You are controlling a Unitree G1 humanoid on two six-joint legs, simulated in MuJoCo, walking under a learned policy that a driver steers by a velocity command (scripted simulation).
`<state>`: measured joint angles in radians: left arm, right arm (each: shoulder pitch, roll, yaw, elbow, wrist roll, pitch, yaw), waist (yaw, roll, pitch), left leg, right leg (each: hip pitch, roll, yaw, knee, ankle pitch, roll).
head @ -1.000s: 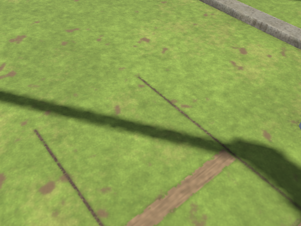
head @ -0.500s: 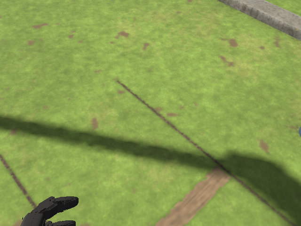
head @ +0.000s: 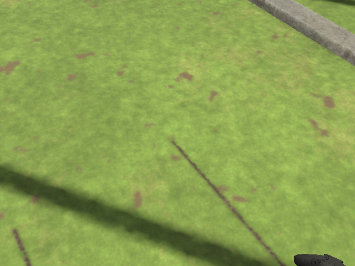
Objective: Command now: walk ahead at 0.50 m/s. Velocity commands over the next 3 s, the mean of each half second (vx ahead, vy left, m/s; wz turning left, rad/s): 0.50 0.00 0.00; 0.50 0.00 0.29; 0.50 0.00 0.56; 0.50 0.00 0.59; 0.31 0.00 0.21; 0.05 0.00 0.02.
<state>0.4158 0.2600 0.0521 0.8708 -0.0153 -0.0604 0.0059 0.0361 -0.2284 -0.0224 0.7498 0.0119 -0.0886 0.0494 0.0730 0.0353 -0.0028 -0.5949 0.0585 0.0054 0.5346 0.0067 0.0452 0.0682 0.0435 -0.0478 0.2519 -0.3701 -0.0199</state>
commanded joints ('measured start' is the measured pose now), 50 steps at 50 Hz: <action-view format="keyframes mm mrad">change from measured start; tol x32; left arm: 1 -26 182 43 -36 0 8 9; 25 -482 57 0 -212 -2 -41 -46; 31 30 273 74 -81 22 -42 -33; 50 -108 157 52 8 14 -31 14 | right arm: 1 97 -160 -58 -41 -2 -25 -1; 31 478 -21 -12 91 -3 11 -51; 50 -10 -58 -46 -67 7 44 -10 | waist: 1 -129 -127 -56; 4 -193 209 -455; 25 -147 32 67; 31 0 -361 -398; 50 7 -65 98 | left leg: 1 205 -69 59 -54 -73 65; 4 1042 344 -769 -194 -253 318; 11 394 157 -212 -373 -2 205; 29 575 119 -35 49 438 77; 31 -33 -129 -53 686 -576 -7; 32 -136 -77 -167 786 -575 4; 50 -143 50 -3 150 31 -2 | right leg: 1 6 -255 88 227 870 -123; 4 -747 26 159 1059 -182 -2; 26 -730 -113 56 266 343 -37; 29 -262 -60 16 236 332 -107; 31 343 -466 716 132 150 -315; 38 -220 -301 185 -94 330 -173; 50 -30 -320 -115 -98 523 -135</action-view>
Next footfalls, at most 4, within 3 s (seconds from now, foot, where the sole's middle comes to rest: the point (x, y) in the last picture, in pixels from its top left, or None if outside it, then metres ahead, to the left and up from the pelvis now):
0.04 left None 0.21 0.12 -0.77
0.58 right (229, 258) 0.51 -0.11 -0.77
1.14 left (162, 191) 0.77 0.16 -0.77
1.64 right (182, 128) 1.12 0.10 -0.77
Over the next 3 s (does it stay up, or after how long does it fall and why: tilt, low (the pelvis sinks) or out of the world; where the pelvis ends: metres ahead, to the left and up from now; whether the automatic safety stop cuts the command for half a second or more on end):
stays up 1.24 0.43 0.01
